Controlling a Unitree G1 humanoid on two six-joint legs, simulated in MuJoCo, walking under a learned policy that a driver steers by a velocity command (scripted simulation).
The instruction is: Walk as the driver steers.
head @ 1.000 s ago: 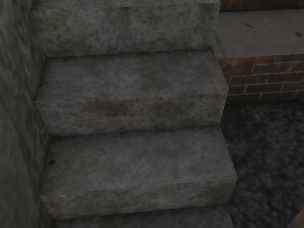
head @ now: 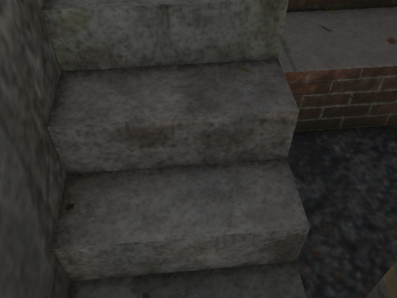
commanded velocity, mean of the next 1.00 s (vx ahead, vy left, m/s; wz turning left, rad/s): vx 0.31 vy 0.13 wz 0.00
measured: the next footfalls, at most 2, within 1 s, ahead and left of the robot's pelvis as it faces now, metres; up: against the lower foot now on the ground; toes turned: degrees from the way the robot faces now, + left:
left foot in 0.84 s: +0.05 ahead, +0.22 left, +0.00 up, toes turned -2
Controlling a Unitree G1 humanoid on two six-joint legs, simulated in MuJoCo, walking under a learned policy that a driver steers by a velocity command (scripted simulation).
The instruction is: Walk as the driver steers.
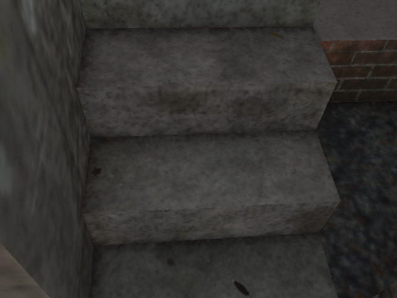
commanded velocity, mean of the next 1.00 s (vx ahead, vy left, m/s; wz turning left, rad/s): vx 0.07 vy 0.07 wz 0.00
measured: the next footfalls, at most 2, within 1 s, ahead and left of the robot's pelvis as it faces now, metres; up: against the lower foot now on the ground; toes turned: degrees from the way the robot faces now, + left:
right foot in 0.14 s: +0.00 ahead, -0.04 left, +0.00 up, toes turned -2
left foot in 0.40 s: +0.04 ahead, +0.18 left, +0.00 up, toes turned -3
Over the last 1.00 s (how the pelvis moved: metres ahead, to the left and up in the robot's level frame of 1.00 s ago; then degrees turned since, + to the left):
-0.02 0.10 -0.01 0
